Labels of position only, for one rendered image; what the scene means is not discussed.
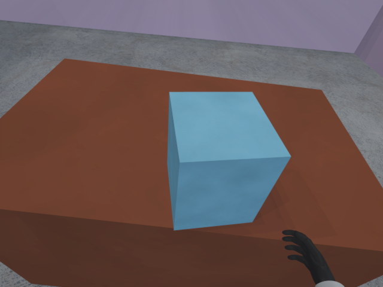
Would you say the pedestal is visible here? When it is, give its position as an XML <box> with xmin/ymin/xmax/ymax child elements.
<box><xmin>0</xmin><ymin>59</ymin><xmax>383</xmax><ymax>287</ymax></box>

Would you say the carton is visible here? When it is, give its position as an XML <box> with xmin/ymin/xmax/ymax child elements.
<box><xmin>167</xmin><ymin>92</ymin><xmax>291</xmax><ymax>230</ymax></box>

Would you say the robot right hand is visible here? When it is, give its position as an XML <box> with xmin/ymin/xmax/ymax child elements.
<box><xmin>282</xmin><ymin>230</ymin><xmax>335</xmax><ymax>284</ymax></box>

